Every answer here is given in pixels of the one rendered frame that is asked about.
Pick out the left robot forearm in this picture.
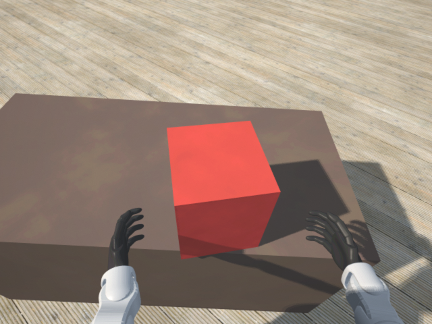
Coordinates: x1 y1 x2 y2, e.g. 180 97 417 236
91 265 141 324

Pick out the right robot hand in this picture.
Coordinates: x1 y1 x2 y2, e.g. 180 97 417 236
305 211 362 271

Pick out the right robot forearm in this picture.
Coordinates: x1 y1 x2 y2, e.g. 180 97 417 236
342 263 405 324

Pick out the left robot hand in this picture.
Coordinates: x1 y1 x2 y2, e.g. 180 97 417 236
108 208 144 270

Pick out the pedestal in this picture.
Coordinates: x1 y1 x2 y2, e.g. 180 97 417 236
0 93 381 313

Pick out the carton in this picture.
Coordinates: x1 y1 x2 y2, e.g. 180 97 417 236
167 121 281 260

